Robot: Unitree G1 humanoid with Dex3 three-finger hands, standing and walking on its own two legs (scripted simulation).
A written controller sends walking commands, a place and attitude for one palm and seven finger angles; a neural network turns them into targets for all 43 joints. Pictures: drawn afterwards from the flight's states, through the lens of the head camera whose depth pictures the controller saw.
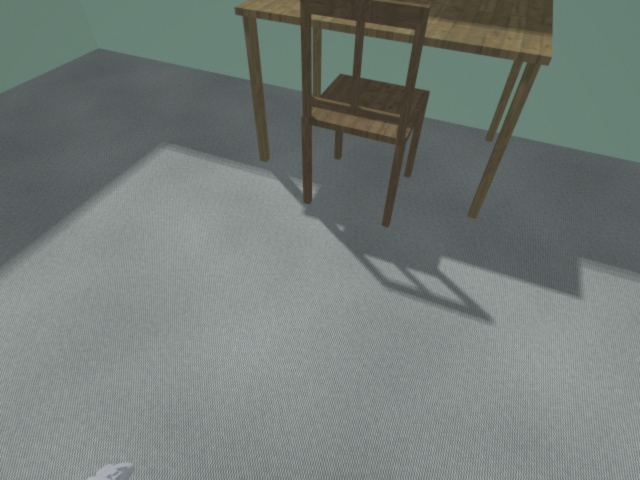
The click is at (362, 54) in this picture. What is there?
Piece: chair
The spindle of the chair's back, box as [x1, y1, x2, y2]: [350, 21, 364, 107]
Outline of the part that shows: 359,21 356,22 350,106 356,107 357,105 364,22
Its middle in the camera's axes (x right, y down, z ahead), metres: +0.12 -0.59 +1.33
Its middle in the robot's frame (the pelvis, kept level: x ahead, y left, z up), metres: +1.40 -0.06 -0.08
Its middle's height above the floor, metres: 0.69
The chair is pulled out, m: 0.00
